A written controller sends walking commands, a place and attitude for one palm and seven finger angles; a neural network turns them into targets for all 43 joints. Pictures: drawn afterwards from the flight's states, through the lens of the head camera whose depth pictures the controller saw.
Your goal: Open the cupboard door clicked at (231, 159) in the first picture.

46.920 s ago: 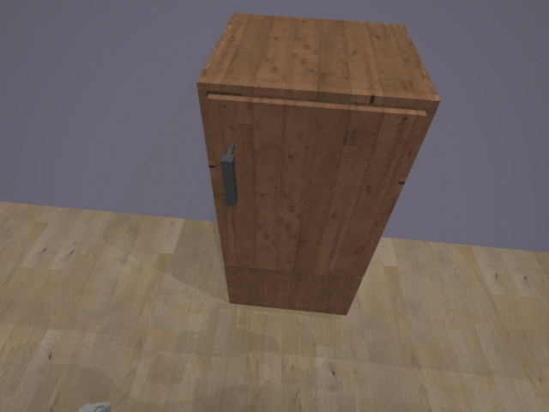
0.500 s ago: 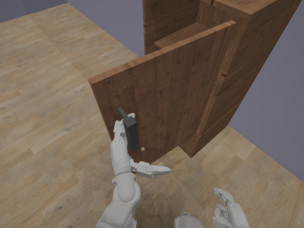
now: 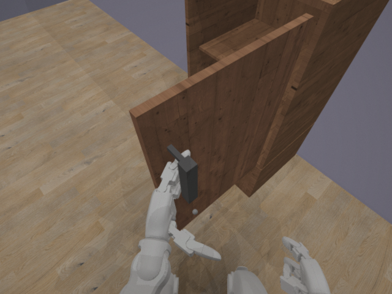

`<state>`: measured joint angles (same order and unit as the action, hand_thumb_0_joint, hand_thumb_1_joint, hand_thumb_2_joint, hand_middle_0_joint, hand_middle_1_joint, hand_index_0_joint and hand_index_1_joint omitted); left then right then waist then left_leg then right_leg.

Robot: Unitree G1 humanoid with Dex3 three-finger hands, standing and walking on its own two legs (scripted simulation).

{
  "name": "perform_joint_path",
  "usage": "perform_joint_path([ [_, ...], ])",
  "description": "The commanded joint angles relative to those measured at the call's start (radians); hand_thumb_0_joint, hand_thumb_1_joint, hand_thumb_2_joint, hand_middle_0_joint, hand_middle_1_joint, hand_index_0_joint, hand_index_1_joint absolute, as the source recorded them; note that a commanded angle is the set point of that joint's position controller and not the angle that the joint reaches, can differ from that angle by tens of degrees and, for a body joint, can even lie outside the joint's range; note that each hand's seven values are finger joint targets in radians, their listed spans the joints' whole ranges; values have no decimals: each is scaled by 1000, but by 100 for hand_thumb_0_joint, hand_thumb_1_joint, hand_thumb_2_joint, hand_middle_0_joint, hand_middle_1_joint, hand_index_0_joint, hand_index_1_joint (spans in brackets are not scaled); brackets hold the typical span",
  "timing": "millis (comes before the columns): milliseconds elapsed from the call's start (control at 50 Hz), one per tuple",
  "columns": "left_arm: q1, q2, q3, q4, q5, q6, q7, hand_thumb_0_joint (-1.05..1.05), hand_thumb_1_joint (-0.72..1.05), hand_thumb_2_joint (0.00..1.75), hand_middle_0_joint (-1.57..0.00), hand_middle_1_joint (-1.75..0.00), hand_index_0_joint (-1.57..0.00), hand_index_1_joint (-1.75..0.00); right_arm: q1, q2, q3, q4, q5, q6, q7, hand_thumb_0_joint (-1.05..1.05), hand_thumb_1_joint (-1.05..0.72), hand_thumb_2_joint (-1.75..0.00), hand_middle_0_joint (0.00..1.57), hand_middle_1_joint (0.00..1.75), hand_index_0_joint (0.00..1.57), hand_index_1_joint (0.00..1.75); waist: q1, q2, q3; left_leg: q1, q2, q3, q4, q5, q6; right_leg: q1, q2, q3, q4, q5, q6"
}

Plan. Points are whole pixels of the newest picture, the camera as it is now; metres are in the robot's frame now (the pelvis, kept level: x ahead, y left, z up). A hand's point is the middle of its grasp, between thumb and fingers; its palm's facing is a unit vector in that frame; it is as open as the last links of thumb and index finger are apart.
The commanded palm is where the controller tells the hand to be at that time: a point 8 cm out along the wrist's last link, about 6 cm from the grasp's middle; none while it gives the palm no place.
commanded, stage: slide the hand sideways off the handle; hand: left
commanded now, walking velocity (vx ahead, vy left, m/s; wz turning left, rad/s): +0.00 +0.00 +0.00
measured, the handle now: (181, 174) +0.33 +0.05 +0.06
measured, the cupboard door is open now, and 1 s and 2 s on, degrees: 90 89 89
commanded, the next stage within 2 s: draw the hand back to the body in 0.78 s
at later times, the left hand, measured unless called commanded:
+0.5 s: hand (168, 234) +0.22 +0.06 +0.05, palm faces -0.05 -1.00 -0.01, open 16.1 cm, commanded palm +0.19 +0.12 +0.05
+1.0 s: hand (142, 244) +0.20 +0.10 +0.06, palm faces -0.08 -1.00 -0.02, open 16.3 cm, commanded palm +0.18 +0.17 +0.07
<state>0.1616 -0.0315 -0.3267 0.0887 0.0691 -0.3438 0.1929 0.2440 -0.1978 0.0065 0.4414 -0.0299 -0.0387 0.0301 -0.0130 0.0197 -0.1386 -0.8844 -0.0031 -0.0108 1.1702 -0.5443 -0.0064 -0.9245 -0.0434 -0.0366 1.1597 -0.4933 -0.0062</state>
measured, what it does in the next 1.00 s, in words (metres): stands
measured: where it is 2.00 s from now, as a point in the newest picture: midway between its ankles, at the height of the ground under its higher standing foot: outside the picture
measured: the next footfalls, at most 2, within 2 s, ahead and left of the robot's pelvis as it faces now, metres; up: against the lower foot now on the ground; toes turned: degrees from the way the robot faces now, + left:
none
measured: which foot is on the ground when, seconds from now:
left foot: down 0.00-1.00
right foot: down 0.00-1.00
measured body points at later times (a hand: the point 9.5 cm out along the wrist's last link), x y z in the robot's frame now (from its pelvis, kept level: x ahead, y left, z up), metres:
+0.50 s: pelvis +0.02 -0.02 -0.01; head +0.09 -0.03 +0.44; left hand +0.22 +0.12 +0.05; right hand +0.22 -0.23 -0.08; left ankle +0.02 +0.12 -0.65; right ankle +0.04 -0.12 -0.65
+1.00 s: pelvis +0.01 -0.01 -0.01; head +0.07 -0.01 +0.43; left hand +0.20 +0.16 +0.06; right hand +0.20 -0.24 -0.09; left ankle +0.02 +0.12 -0.65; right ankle +0.04 -0.12 -0.65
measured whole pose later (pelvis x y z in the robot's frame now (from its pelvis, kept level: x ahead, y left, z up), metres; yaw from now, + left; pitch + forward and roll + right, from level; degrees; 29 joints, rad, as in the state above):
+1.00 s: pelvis +0.01 -0.01 -0.01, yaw +0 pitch +16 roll -1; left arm 0.56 0.15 -0.11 -0.29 -0.11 -0.35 -0.09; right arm 0.26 -0.21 -0.01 0.38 0.01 -0.05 -0.03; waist 0.01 0.03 -0.16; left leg -0.93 0.02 -0.05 1.27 -0.60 -0.03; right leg -0.96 -0.02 -0.07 1.23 -0.55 -0.02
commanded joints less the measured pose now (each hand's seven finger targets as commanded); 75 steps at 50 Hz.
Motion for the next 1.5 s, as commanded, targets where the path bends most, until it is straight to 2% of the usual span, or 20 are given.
perform_joint_path([
  [0,-28,1,31,-278,12,-82,6,0,-50,30,-15,-30,-15,-30,-64,-96,-37,-178,4,-41,-8,0,-90,-90,20,30,20,30,20,-72,-253,94,-25,-3,-181,165,14,233,24,0,-176,152,-39],
  [120,38,18,40,-337,-22,-67,-30,0,-50,30,-15,-30,-15,-30,-56,-96,-28,-189,12,-35,-21,0,-90,-90,20,30,20,30,6,-65,-211,92,-26,-6,-182,150,15,231,29,1,-189,148,-34],
  [180,103,30,59,-363,-46,-74,-51,0,-50,30,-15,-30,-15,-30,-53,-97,-32,-192,12,-44,-27,0,-90,-90,20,30,20,30,2,-104,-217,85,-25,-6,-165,174,17,245,31,4,-187,187,-28],
  [260,224,56,81,-407,-57,-92,-80,0,-50,30,-15,-30,-15,-30,-45,-95,-33,-202,12,-51,-26,0,-90,-90,20,30,20,30,19,-83,-228,78,-28,-3,-155,221,14,271,32,5,-165,253,-31],
  [360,261,99,107,-446,-53,-122,-116,0,-50,30,-15,-30,-15,-30,-43,-96,-39,-200,10,-57,-28,0,-90,-90,20,30,20,30,6,-65,-213,54,-29,-3,-119,226,17,239,30,18,-146,269,-28],
  [440,344,116,123,-493,-87,-139,-156,0,-50,30,-15,-30,-15,-30,-42,-98,-43,-213,14,-63,-29,0,-90,-90,20,30,20,30,10,-47,-232,48,-31,1,-105,227,17,243,29,23,-140,283,-25],
  [480,351,133,146,-507,-101,-140,-174,0,-50,30,-15,-30,-15,-30,-39,-102,-46,-211,15,-66,-34,0,-90,-90,20,30,20,30,4,-70,-244,33,-31,1,-89,232,19,255,28,33,-138,300,-20],
  [700,401,206,256,-512,-177,-137,-276,0,-50,30,-15,-30,-15,-30,-43,-109,-56,-210,32,-74,-62,0,-90,-90,20,30,20,30,1,-92,-205,-45,-31,4,-43,156,17,229,22,76,-167,170,-8],
  [800,401,193,240,-552,-206,-132,-305,0,-50,30,-15,-30,-15,-30,-43,-113,-55,-217,36,-88,-69,0,-90,-90,20,30,20,30,4,-46,-230,-30,-32,-3,-43,167,19,215,27,58,-145,163,-14],
  [820,410,176,218,-557,-208,-128,-308,0,-50,30,-15,-30,-15,-30,-43,-114,-53,-222,37,-91,-69,0,-90,-90,20,30,20,30,-2,-44,-225,-22,-33,-4,-45,167,21,203,30,49,-144,166,-13],
  [880,392,221,250,-592,-204,-113,-294,0,-50,30,-15,-30,-15,-30,-44,-119,-55,-232,38,-88,-71,0,-90,-90,20,30,20,30,5,-48,-223,-20,-30,-7,-60,152,22,205,32,48,-155,120,-15],
  [960,423,296,330,-679,-197,-64,-259,0,-50,30,-15,-30,-15,-30,-36,-114,-53,-250,47,-69,-78,0,-90,-90,20,30,20,30,34,5,-243,57,-31,-7,-132,170,22,268,44,27,-181,128,-23],
  [1080,462,241,310,-668,-238,23,-273,0,-50,30,-15,-30,-15,-30,-31,-120,-37,-260,66,-66,-91,0,-90,-90,20,30,20,30,3,-41,-127,122,-26,-12,-214,147,24,289,55,-10,-266,110,-9],
  [1160,444,271,315,-684,-243,48,-303,0,-50,30,-15,-30,-15,-30,-24,-135,-29,-256,66,-82,-99,0,-90,-90,20,30,20,30,-6,-15,-74,163,-21,-27,-262,119,24,283,57,-28,-293,73,-10],
  [1260,483,327,392,-749,-253,54,-307,0,-50,30,-15,-30,-15,-30,-14,-127,-27,-257,65,-96,-97,0,-90,-90,20,30,20,30,29,27,-106,235,-14,-34,-311,203,17,344,63,-52,-283,157,-17],
  [1360,493,346,454,-785,-284,80,-309,0,-32,37,-16,-30,-16,-30,-14,-124,-21,-246,72,-102,-95,0,-90,-90,20,30,20,30,37,48,-92,276,-8,-32,-342,277,11,394,68,-60,-303,227,-16],
  [1380,515,480,474,-827,-149,152,-203,0,-29,39,-16,-30,-16,-30,-9,-120,-22,-251,64,-84,-127,0,-90,-90,20,30,20,30,69,63,-128,313,10,-15,-388,325,16,447,35,0,-353,249,-23],
  [1400,546,409,454,-829,-139,197,-157,0,-26,40,-16,-30,-16,-30,-3,-102,-16,-251,61,-78,-138,0,-90,-90,20,30,20,30,47,50,-88,328,8,-10,-397,325,16,445,34,-11,-375,252,-19],
  [1420,542,381,431,-837,-131,220,-139,0,-22,42,-16,-30,-16,-30,-1,-106,-13,-247,60,-78,-141,0,-90,-90,20,30,20,30,38,44,-66,333,10,-13,-402,336,14,441,33,-16,-383,257,-15],
  [1480,527,386,433,-836,-106,265,-98,0,-12,47,-16,-30,-16,-30,-7,-111,-6,-219,57,-74,-142,0,-90,-90,20,30,20,30,34,48,-31,384,21,-17,-428,402,16,473,34,-24,-418,288,-11],
])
